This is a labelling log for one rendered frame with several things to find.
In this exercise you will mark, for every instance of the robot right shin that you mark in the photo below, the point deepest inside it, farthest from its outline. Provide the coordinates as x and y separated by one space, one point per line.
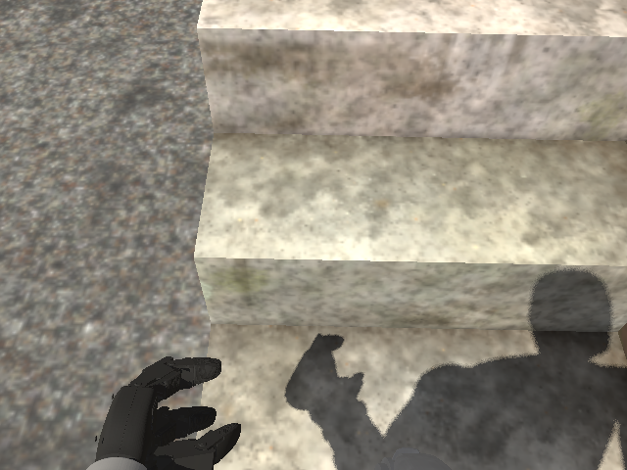
405 450

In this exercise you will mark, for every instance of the robot left hand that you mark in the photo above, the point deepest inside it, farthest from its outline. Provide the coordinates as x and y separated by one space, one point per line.
134 428

